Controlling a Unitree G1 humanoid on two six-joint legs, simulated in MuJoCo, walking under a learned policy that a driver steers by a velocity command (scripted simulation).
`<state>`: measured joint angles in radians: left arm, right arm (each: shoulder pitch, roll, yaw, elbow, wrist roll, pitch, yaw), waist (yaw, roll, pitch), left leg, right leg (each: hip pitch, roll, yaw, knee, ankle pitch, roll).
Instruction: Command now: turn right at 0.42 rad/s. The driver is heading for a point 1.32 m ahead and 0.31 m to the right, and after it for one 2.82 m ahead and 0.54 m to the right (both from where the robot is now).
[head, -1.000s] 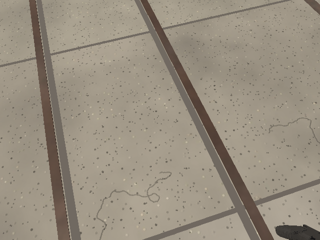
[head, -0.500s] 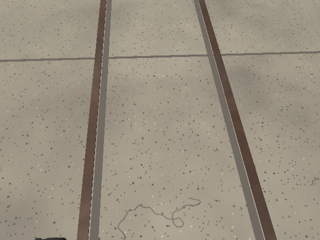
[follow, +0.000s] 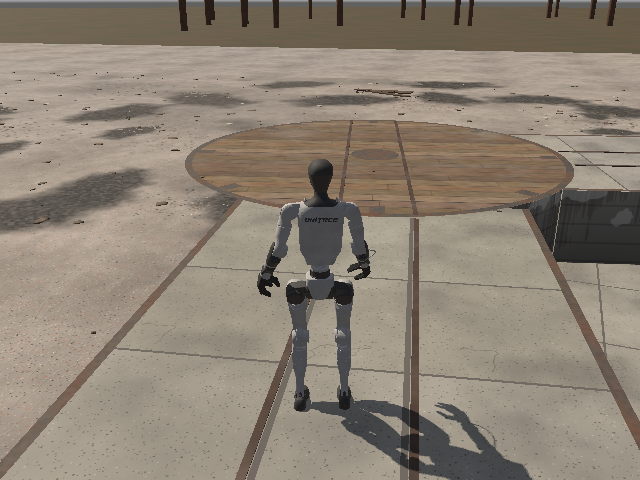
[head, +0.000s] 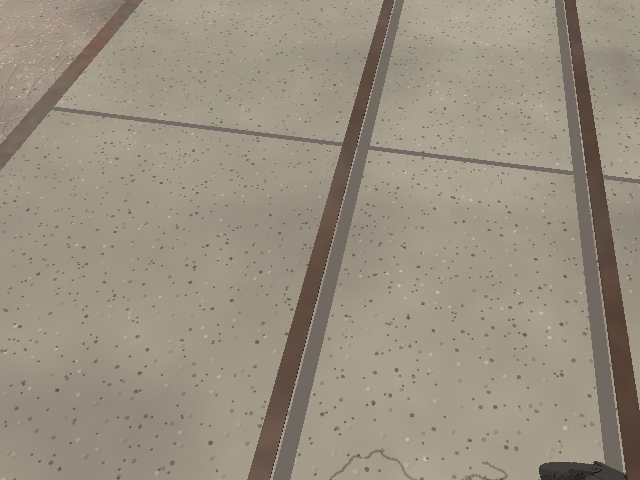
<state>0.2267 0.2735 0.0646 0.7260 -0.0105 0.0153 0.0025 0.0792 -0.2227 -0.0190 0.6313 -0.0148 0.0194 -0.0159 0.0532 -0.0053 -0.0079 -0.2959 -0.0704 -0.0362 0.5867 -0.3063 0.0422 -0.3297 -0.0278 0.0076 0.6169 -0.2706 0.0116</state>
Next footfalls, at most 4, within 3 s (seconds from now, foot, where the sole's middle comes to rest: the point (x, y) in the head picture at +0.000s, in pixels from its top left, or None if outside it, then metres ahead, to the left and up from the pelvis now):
0.30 left None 0.06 0.11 -0.76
0.76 right None -0.06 -0.12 -0.76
1.24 left None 0.38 -0.09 -0.76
1.70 right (430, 340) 0.86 -0.18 -0.76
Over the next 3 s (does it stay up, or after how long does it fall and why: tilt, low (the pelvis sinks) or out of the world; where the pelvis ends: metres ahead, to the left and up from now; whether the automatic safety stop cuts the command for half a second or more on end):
stays up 1.53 -0.22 0.00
